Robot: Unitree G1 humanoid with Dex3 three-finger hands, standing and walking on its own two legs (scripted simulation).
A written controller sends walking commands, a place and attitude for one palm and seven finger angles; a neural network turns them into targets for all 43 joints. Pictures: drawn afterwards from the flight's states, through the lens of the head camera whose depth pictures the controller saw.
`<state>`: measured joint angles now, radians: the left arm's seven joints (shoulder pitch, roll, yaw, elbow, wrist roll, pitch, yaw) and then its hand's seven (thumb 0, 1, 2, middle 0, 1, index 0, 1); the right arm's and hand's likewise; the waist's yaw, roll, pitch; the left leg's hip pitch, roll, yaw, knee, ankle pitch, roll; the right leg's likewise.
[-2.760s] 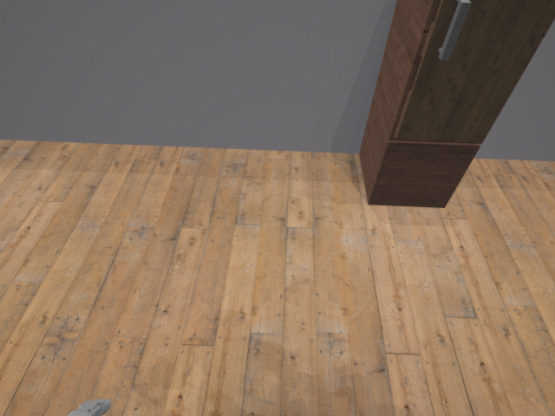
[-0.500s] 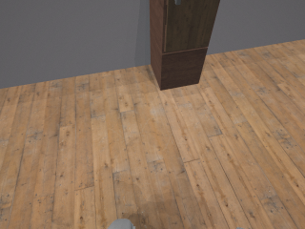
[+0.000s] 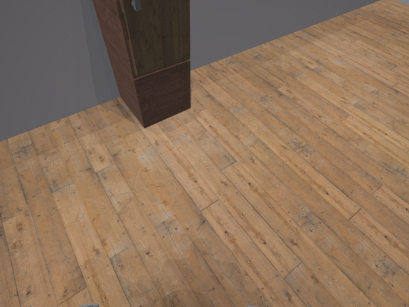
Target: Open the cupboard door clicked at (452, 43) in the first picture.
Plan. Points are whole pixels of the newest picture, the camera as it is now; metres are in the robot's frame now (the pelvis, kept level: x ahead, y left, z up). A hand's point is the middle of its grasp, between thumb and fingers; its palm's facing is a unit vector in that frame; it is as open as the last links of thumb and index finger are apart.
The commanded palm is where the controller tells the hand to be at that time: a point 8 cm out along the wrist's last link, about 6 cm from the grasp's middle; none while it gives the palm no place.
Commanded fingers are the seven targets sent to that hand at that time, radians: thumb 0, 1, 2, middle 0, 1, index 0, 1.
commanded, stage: walk to a spot facing it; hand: left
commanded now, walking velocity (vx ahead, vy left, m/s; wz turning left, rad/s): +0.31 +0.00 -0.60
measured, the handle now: out of the picture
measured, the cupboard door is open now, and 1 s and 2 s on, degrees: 0 0 0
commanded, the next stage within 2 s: turn to face it in 1.68 s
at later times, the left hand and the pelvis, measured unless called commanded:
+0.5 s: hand (123, 280) +0.20 +0.21 -0.20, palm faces -0.22 -0.96 -0.16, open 7.4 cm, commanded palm none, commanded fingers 0.00 0.90 0.90 -0.20 -0.30 -0.20 -0.30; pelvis +0.15 +0.01 -0.02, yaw -16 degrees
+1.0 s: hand (217, 162) +0.56 -0.02 -0.18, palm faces -0.53 -0.84 -0.15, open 7.4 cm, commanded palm none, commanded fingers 0.00 0.90 0.90 -0.20 -0.30 -0.20 -0.30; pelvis +0.36 -0.09 -0.03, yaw -29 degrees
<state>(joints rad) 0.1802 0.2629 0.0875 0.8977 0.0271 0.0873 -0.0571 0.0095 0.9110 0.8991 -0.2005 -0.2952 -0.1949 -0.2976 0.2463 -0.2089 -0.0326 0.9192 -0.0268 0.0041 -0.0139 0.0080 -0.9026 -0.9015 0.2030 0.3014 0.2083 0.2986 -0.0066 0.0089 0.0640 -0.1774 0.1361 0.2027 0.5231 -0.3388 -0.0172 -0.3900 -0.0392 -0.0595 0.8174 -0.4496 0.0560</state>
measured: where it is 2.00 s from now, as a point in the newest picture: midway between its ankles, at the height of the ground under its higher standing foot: (263, 207)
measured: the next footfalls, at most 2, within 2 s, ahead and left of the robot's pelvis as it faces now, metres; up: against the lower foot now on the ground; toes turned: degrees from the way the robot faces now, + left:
right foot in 0.08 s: +0.03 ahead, -0.15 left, +0.00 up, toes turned -8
left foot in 0.42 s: +0.27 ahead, +0.09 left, +0.00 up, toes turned -5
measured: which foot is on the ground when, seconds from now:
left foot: down 0.00-0.06, up 0.08-0.40, down 0.42-0.98, up 1.00-1.00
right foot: up 0.00-0.06, down 0.08-0.44, up 0.46-0.96, down 0.98-1.00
